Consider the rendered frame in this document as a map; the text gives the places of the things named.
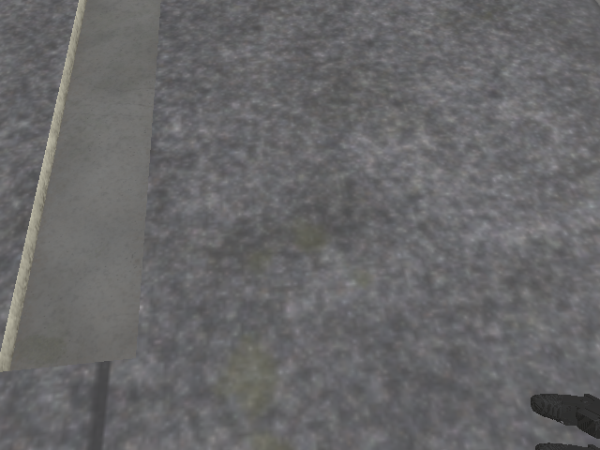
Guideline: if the right robot hand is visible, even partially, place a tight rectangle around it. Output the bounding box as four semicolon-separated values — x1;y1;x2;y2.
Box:
531;394;600;450

